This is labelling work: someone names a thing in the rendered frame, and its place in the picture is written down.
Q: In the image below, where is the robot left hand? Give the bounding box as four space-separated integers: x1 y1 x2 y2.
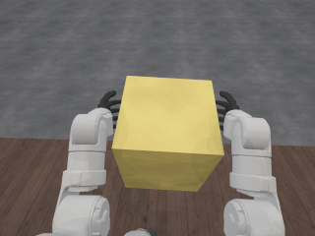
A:
97 90 122 129

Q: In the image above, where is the left robot upper arm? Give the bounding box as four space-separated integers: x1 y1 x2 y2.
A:
36 195 110 236

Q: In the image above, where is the robot right hand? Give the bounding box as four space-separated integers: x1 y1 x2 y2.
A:
215 90 239 131

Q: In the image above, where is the right robot upper arm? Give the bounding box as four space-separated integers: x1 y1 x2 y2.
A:
223 199 285 236

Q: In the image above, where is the left robot forearm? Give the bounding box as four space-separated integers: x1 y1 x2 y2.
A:
52 107 113 232

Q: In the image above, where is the right robot forearm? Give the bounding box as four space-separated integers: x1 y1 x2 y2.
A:
223 109 285 234

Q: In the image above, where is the carton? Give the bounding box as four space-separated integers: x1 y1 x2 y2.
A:
111 76 224 192

